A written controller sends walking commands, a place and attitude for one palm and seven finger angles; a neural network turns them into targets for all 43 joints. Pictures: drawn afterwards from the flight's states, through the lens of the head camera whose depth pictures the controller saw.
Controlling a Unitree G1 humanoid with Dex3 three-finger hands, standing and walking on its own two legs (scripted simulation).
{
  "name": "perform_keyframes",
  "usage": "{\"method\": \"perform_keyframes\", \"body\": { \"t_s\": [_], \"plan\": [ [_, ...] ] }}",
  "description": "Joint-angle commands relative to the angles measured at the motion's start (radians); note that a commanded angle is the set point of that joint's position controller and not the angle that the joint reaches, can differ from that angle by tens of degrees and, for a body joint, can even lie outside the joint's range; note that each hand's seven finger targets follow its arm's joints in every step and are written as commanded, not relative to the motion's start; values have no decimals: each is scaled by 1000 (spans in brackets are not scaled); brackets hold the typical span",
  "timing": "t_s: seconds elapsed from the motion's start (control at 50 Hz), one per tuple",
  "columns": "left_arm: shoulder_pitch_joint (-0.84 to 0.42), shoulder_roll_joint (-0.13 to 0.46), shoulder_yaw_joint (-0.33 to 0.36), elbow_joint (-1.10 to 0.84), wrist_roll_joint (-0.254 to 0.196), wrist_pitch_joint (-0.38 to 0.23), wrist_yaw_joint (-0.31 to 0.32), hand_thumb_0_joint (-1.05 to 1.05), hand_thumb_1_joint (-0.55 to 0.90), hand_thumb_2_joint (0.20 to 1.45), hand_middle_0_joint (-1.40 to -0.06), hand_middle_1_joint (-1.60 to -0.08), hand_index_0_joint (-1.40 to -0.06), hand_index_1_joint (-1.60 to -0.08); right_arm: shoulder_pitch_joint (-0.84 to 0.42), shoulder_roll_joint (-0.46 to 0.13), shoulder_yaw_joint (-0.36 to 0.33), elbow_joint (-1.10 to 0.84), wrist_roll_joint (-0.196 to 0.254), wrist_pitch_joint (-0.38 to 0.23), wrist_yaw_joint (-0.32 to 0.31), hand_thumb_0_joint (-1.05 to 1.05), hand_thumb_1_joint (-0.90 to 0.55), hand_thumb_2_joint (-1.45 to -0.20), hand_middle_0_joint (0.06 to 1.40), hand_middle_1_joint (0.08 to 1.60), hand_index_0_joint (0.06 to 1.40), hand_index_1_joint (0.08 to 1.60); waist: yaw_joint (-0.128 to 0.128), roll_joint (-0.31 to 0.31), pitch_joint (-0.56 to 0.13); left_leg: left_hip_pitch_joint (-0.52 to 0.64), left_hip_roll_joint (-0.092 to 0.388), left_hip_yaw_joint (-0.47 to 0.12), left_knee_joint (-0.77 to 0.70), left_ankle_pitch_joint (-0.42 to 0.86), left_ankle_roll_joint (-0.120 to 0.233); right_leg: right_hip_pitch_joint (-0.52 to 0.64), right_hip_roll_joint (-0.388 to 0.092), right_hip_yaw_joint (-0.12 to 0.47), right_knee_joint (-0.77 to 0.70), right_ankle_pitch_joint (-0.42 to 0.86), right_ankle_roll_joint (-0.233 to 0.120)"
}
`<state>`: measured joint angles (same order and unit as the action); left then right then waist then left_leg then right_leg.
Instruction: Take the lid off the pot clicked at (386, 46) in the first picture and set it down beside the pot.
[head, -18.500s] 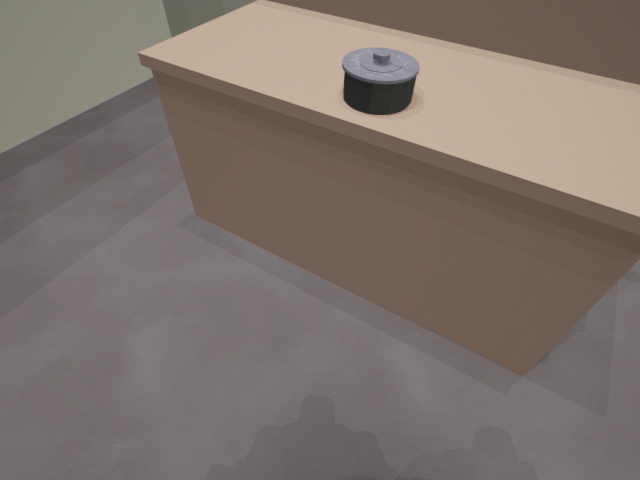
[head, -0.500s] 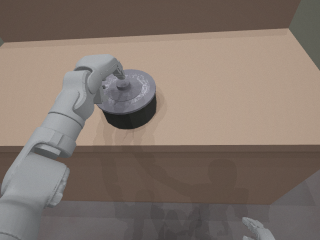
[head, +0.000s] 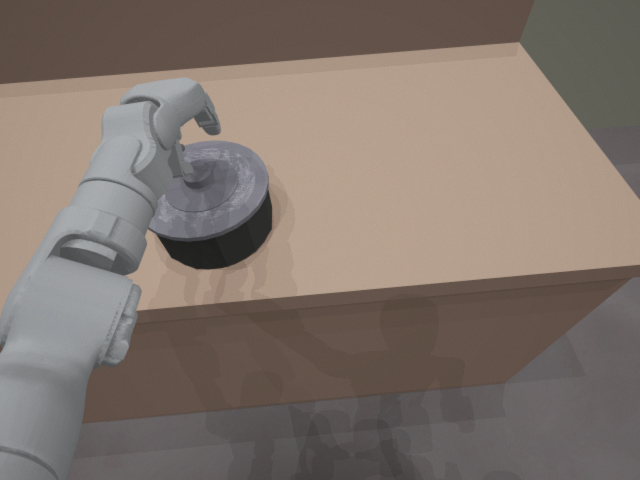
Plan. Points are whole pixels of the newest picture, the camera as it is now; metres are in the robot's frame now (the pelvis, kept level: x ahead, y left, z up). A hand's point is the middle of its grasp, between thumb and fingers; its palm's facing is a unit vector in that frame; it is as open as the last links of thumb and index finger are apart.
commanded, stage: move the open hand above the knob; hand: left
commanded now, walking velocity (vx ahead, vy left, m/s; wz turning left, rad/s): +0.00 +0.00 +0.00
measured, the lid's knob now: (197, 175) +0.52 +0.14 +0.08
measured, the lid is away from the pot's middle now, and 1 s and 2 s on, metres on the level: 0.00 0.00 0.00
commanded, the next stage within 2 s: lower the open fingers around the knob in 0.58 s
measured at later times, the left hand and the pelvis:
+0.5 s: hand (179, 154) +0.48 +0.13 +0.16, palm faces -0.31 -0.04 -0.95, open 10.2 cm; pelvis -0.01 +0.01 +0.00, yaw +1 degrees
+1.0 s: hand (183, 166) +0.48 +0.14 +0.13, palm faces -0.38 -0.05 -0.92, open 10.2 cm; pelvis +0.00 +0.01 +0.00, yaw +0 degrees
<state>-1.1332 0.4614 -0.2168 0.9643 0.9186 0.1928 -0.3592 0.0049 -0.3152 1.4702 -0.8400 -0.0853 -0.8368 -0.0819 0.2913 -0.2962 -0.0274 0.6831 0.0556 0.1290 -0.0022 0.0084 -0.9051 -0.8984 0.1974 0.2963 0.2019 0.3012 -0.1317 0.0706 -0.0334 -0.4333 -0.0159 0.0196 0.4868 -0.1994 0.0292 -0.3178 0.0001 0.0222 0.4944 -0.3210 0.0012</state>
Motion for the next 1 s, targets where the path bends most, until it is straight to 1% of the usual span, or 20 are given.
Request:
{"method": "perform_keyframes", "body": {
  "t_s": [0.0, 0.08, 0.18, 0.22, 0.28, 0.32, 0.36, 0.38, 0.42, 0.46, 0.52, 0.58, 0.6, 0.64, 0.72, 0.78, 0.82, 0.86, 0.9, 0.98],
  "plan": [
    [-544, 255, 91, -247, 16, -18, 38, 0, -325, 1473, -832, -81, -832, -81, 10, -120, -42, -110, 0, -34, -1, 0, -900, -900, 200, 300, 200, 300, 19, -69, -488, 423, -33, -27, 54, 433, 64, 11, 41, -48, -36, 546, -24],
    [-507, 185, 44, -194, 12, -9, 43, 0, -325, 1473, -832, -81, -832, -81, 16, -118, -41, -102, 3, -32, 0, 0, -900, -900, 200, 300, 200, 300, 14, -68, -434, 402, -28, -27, 43, 396, 59, -40, 42, -62, -44, 479, -29],
    [-555, 177, 41, -208, 2, -8, 54, 0, -325, 1473, -832, -81, -832, -81, 11, -113, -41, -97, 2, -42, -3, 0, -900, -900, 200, 300, 200, 300, 7, -81, -452, 421, -31, -32, 42, 336, 60, -54, 42, -62, -51, 428, -31],
    [-579, 219, 66, -205, 9, -1, 59, 0, -325, 1473, -832, -81, -832, -81, 9, -118, -37, -90, 2, -41, -6, 0, -900, -900, 200, 300, 200, 300, 8, -99, -452, 404, -30, -30, 33, 313, 58, -38, 43, -59, -47, 433, -28],
    [-572, 121, -1, -204, 5, -3, 55, 0, -325, 1473, -832, -81, -832, -81, 1, -105, -39, -92, 3, -46, -2, 0, -900, -900, 200, 300, 200, 300, 3, -76, -450, 434, -27, -38, 45, 359, 57, -85, 41, -67, -41, 422, -33],
    [-534, 184, 45, -128, 11, 13, 58, 0, -325, 1473, -832, -81, -832, -81, -1, -117, -31, -85, 4, -37, -3, 0, -900, -900, 200, 300, 200, 300, 7, -107, -411, 389, -28, -33, 31, 293, 53, -74, 43, -64, -47, 389, -30],
    [-567, 137, 0, -129, 9, 22, 59, 0, -325, 1473, -832, -81, -832, -81, -14, -113, -26, -87, 10, -34, -5, 0, -900, -900, 200, 300, 200, 300, -2, -103, -384, 366, -27, -31, 18, 237, 49, -94, 40, -67, -52, 344, -30],
    [-608, 119, -11, -179, 0, 9, 57, 0, -325, 1473, -832, -81, -832, -81, -9, -111, -29, -91, 5, -40, -5, 0, -900, -900, 200, 300, 200, 300, -2, -70, -416, 393, -30, -33, 27, 260, 52, -95, 37, -66, -49, 359, -34],
    [-614, 157, 16, -168, 12, 8, 62, 0, -325, 1473, -832, -81, -832, -81, -8, -112, -28, -88, 4, -42, -7, 0, -900, -900, 200, 300, 200, 300, -2, -70, -437, 412, -29, -40, 30, 269, 51, -89, 41, -63, -46, 357, -34],
    [-610, 115, -16, -131, 10, 14, 65, 0, -325, 1473, -832, -81, -832, -81, -3, -110, -26, -83, 5, -43, -10, 0, -900, -900, 200, 300, 200, 300, -8, -83, -414, 396, -28, -43, 23, 245, 48, -110, 43, -70, -47, 328, -34],
    [-615, 222, 63, -120, 13, 12, 73, 0, -325, 1473, -832, -81, -832, -81, 2, -117, -22, -85, 3, -49, -18, 0, -900, -900, 200, 300, 200, 300, 4, -113, -439, 362, -31, -33, 19, 230, 54, -48, 37, -55, -50, 362, -31],
    [-613, 160, 14, -114, 16, 14, 70, 0, -325, 1473, -832, -81, -832, -81, 9, -115, -25, -81, 3, -51, -18, 0, -900, -900, 200, 300, 200, 300, -2, -103, -430, 364, -29, -30, 25, 255, 53, -65, 36, -58, -50, 382, -33],
    [-603, 199, 48, -113, 21, 14, 72, 0, -325, 1473, -832, -81, -832, -81, 9, -119, -27, -84, 2, -52, -18, 0, -900, -900, 200, 300, 200, 300, 4, -90, -439, 373, -28, -30, 28, 259, 53, -59, 37, -56, -49, 385, -32],
    [-608, 150, 1, -102, 22, 17, 67, 0, -325, 1473, -832, -81, -832, -81, 8, -116, -25, -84, 6, -50, -15, 0, -900, -900, 200, 300, 200, 300, -5, -74, -423, 375, -29, -36, 23, 249, 50, -85, 40, -61, -49, 356, -33],
    [-595, 199, 34, -25, 10, 54, 35, 0, -325, 1473, -832, -81, -832, -81, 28, -133, -27, -69, 8, -47, -17, 0, -900, -900, 200, 300, 200, 300, -9, -119, -400, 328, -39, -26, 18, 210, 57, -51, 38, -54, -60, 386, -26],
    [-664, 150, 0, -189, 2, 0, 18, 0, -325, 1473, -832, -81, -832, -81, 29, -116, -40, -91, 1, -69, -18, 0, -900, -900, 200, 300, 200, 300, -10, -61, -501, 433, -39, -39, 49, 320, 63, -45, 39, -53, -49, 456, -31],
    [-562, 187, 39, -122, 15, -7, 16, 0, -325, 1473, -832, -81, -832, -81, 46, -123, -42, -80, -1, -62, -17, 0, -900, -900, 200, 300, 200, 300, -1, -84, -470, 427, -36, -40, 46, 332, 62, -53, 47, -56, -51, 446, -29],
    [-467, 171, 34, -40, 7, -2, 18, 0, -325, 1473, -832, -81, -832, -81, 43, -128, -35, -78, 4, -53, -17, 0, -900, -900, 200, 300, 200, 300, 2, -124, -379, 349, -38, -21, 33, 277, 61, -59, 45, -60, -59, 424, -27],
    [-526, 142, 4, -94, 1, -7, 25, 0, -325, 1473, -832, -81, -832, -81, 35, -129, -35, -75, 6, -46, -12, 0, -900, -900, 200, 300, 200, 300, -3, -94, -366, 349, -34, -25, 29, 266, 59, -77, 45, -64, -58, 411, -30],
    [-597, 200, 56, -213, -1, -41, 57, 0, -325, 1473, -832, -81, -832, -81, 47, -119, -45, -84, -1, -63, -17, 0, -900, -900, 200, 300, 200, 300, 3, -37, -490, 450, -26, -47, 47, 343, 61, -65, 46, -59, -47, 423, -37]
  ]
}}
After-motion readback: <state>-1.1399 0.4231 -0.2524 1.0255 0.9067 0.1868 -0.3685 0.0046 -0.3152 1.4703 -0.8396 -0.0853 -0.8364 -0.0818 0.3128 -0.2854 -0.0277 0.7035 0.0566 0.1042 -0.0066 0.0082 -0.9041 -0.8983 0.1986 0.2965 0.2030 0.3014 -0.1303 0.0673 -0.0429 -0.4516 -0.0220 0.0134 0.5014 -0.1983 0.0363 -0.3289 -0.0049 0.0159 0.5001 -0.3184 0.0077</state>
